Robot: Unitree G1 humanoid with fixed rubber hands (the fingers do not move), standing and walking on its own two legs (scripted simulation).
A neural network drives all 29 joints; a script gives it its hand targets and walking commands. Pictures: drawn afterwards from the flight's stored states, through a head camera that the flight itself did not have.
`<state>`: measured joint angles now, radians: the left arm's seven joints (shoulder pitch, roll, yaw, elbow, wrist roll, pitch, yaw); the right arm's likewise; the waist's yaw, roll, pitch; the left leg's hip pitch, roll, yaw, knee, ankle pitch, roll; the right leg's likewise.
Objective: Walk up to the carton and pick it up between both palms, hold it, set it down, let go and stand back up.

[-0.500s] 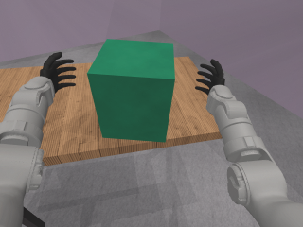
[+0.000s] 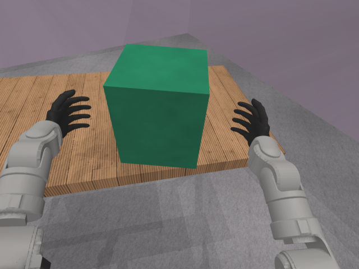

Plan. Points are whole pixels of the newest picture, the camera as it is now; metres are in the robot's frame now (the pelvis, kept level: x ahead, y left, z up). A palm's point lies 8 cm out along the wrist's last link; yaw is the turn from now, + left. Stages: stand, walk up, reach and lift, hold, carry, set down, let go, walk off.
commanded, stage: set down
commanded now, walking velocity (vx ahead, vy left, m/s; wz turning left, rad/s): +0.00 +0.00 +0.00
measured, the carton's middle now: (162, 108) +0.49 +0.02 +0.11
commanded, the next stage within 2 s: none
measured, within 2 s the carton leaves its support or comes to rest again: neither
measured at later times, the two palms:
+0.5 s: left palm (56, 153) +0.33 +0.24 +0.12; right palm (267, 169) +0.28 -0.19 +0.11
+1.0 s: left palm (50, 193) +0.27 +0.25 +0.07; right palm (268, 202) +0.23 -0.19 +0.06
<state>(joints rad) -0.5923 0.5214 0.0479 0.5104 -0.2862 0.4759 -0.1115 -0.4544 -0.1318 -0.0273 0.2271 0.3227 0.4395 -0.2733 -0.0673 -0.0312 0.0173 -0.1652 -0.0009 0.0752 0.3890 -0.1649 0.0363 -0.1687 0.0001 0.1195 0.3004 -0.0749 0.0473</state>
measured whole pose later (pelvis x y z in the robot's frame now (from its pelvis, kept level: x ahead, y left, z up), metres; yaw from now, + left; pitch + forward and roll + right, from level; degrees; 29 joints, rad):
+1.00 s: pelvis +0.03 +0.00 +0.00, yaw +0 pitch -2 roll -1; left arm 0.20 0.39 0.12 -0.09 -0.25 0.28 -0.12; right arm 0.35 -0.13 0.03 -0.40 0.22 0.39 -0.23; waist -0.03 0.04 0.05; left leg -0.14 0.00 0.08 0.39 -0.21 0.04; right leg -0.15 0.00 0.12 0.30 -0.12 0.04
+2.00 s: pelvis +0.04 -0.01 +0.00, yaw +0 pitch -2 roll -1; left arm 0.24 0.23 0.00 0.36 -0.07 0.13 0.01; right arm 0.26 -0.17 -0.04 0.45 0.01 -0.09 0.00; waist 0.00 0.04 0.10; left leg -0.14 0.02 0.08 0.39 -0.22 0.02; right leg -0.15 0.02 0.12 0.30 -0.13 0.03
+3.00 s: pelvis +0.05 -0.01 +0.00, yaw +0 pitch -1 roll -1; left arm 0.19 0.18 -0.01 0.51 0.00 0.10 0.03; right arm 0.16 -0.20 -0.04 0.70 -0.02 -0.22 0.04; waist 0.00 0.04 0.09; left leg -0.13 0.02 0.08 0.39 -0.24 0.02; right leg -0.15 0.02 0.12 0.31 -0.15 0.03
